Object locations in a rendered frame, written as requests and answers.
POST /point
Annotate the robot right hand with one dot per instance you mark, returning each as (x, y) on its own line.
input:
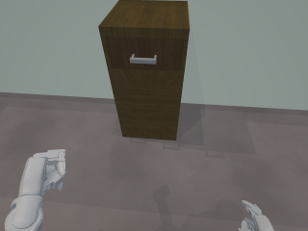
(259, 223)

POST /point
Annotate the handle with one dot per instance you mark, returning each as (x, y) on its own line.
(134, 60)

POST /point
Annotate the cabinet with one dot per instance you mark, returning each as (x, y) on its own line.
(147, 101)

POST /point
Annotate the robot left hand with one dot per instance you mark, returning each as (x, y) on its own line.
(48, 165)

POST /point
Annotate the drawer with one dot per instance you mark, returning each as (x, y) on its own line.
(168, 52)

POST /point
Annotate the robot left forearm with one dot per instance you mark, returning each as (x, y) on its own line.
(26, 214)

